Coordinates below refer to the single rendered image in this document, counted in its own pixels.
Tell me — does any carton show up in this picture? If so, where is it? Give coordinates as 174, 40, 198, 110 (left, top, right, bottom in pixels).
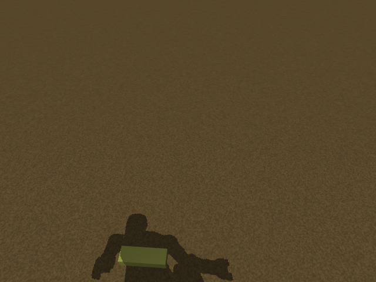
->
118, 246, 168, 268

